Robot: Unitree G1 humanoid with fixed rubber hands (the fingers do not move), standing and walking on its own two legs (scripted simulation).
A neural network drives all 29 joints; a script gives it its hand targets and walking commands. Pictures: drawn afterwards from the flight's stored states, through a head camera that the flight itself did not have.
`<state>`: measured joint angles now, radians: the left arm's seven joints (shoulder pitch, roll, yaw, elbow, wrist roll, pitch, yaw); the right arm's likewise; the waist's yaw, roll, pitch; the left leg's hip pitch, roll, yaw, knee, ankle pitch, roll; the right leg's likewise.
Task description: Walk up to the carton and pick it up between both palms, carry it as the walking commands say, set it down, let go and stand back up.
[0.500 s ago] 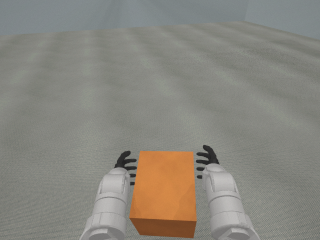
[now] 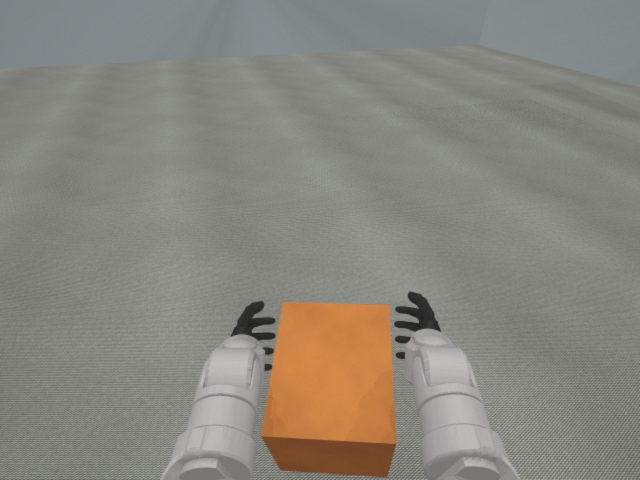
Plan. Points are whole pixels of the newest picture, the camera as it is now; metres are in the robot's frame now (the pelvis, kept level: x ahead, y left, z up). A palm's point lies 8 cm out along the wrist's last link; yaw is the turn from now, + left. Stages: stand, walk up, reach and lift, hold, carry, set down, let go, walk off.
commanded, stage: reach and lift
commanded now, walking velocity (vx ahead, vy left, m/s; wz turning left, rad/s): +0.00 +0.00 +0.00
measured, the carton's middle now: (334, 388) +0.32 -0.01 -0.04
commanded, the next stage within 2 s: hold in 0.76 s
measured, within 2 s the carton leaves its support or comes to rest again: neither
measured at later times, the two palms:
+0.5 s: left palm (244, 365) +0.29 +0.11 +0.05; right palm (429, 352) +0.30 -0.13 +0.06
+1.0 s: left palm (234, 368) +0.28 +0.12 +0.05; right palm (424, 353) +0.30 -0.12 +0.06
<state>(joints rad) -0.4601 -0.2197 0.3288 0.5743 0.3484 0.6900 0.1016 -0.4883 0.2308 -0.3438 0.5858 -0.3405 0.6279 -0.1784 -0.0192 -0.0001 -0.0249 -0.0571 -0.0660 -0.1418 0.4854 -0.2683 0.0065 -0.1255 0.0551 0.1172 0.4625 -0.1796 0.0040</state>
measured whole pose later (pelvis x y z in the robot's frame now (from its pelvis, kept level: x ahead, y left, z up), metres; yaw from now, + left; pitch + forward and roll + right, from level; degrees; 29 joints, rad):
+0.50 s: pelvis -0.02 -0.01 +0.00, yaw +0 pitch -9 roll +0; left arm -0.46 -0.22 0.32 0.54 0.33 0.71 0.09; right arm -0.49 0.23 -0.31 0.53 -0.34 0.67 -0.20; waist 0.00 0.01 0.01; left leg -0.10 -0.06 -0.14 0.50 -0.25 -0.01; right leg -0.17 0.06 0.10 0.49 -0.17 -0.01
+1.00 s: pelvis -0.02 -0.01 +0.00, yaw +1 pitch -10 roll +0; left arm -0.45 -0.22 0.33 0.52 0.34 0.72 0.08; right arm -0.49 0.23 -0.32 0.53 -0.36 0.68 -0.13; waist 0.00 0.01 0.02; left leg -0.07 -0.06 -0.14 0.49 -0.24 0.00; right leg -0.14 0.05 0.09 0.48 -0.16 0.00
